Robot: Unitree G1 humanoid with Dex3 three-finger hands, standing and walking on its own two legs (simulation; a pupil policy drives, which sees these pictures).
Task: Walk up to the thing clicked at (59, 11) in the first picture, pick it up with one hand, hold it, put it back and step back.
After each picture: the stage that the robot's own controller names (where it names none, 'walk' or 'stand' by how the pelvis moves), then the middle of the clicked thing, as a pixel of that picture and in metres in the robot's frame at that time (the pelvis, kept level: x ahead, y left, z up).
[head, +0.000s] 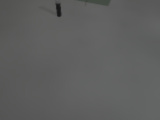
stand; (58, 8) +2.09 +0.34 -0.65
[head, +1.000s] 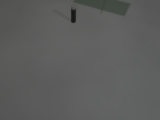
walk; (73, 14) +1.96 +0.13 -0.63
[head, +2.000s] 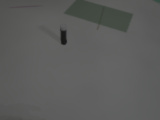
walk; (63, 34) +1.37 +0.17 -0.64
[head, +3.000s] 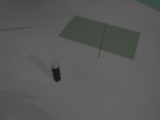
walk; (56, 71) +0.86 +0.21 -0.65
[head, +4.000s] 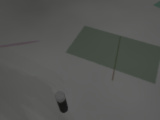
walk; (62, 102) +0.54 +0.19 -0.63
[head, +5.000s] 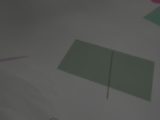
stand; out of the picture +0.38 +0.18 -0.64
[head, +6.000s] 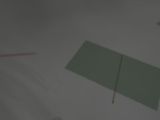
stand; out of the picture +0.38 +0.15 -0.65
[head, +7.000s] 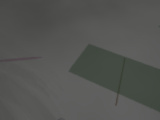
stand; out of the picture +0.40 +0.15 -0.66
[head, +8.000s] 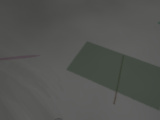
stand; out of the picture +0.38 +0.17 -0.66
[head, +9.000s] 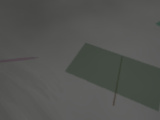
stand; out of the picture +0.37 +0.17 -0.66
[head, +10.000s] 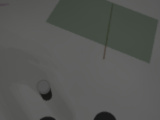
go down; (45, 91) +0.41 +0.16 -0.50
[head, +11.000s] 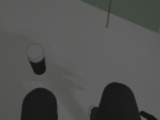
go down; (37, 61) +0.47 +0.17 -0.29
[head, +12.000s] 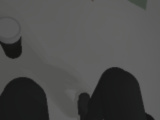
close in; (11, 41) +0.47 +0.19 -0.20
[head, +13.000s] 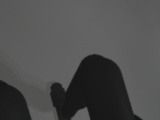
close; out of the picture +0.47 +0.22 -0.17
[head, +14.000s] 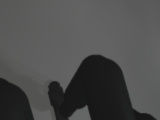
lift; out of the picture +0.45 +0.22 -0.17
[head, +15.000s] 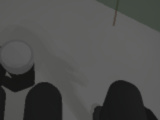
lift; (21, 69) +0.35 +0.20 -0.04
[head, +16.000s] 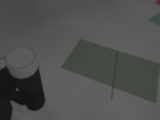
hold; (29, 84) +0.31 +0.17 +0.09
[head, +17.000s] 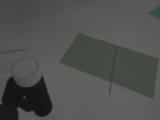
hold; (35, 91) +0.30 +0.16 +0.04
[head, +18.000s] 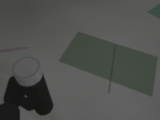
crouch; (36, 90) +0.31 +0.16 +0.03
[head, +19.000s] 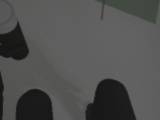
crouch; (10, 36) +0.47 +0.17 -0.04
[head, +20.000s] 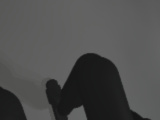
lower; out of the picture +0.47 +0.24 -0.18
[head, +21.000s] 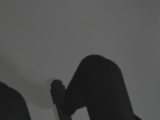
lower; out of the picture +0.47 +0.24 -0.17
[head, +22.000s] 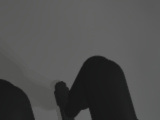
lower; out of the picture +0.46 +0.22 -0.16
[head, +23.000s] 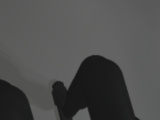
lower; out of the picture +0.47 +0.22 -0.16
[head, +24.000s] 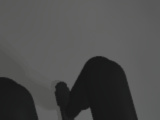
loosen; out of the picture +0.44 +0.19 -0.17
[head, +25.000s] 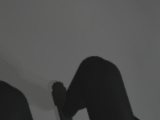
withdraw; out of the picture +0.45 +0.20 -0.19
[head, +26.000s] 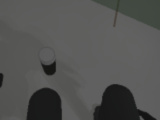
walk; (48, 63) +0.46 +0.14 -0.32
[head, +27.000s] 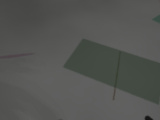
stand; out of the picture +0.37 +0.13 -0.60
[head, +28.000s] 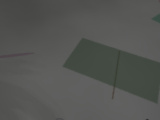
stand; out of the picture +0.38 +0.13 -0.60
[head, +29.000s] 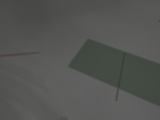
stand; out of the picture +0.38 +0.12 -0.63
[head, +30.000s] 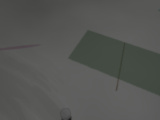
walk; (66, 118) +0.41 +0.12 -0.65
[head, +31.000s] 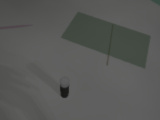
walk; (64, 88) +0.59 +0.09 -0.64
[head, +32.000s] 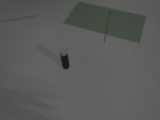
walk; (64, 58) +0.91 +0.22 -0.63
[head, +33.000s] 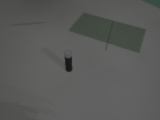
stand; (68, 61) +1.01 +0.14 -0.64
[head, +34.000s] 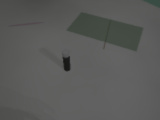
stand; (66, 61) +1.03 +0.16 -0.66
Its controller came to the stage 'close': yes
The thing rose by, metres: 0.70
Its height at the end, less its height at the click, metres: +0.00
